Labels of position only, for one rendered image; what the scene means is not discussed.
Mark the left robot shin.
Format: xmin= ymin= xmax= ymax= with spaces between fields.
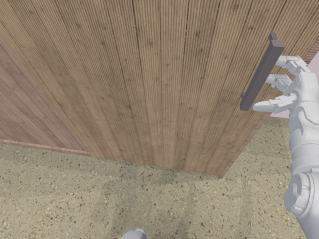
xmin=136 ymin=228 xmax=145 ymax=234

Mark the handle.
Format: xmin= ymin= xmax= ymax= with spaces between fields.
xmin=240 ymin=32 xmax=285 ymax=111

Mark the right robot upper arm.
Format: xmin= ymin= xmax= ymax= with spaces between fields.
xmin=283 ymin=172 xmax=319 ymax=239

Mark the robot right forearm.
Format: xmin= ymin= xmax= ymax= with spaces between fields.
xmin=289 ymin=101 xmax=319 ymax=178

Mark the wardrobe door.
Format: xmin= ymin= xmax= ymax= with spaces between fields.
xmin=0 ymin=0 xmax=319 ymax=176
xmin=0 ymin=36 xmax=86 ymax=151

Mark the right robot hand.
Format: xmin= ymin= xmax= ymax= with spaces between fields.
xmin=252 ymin=55 xmax=319 ymax=114

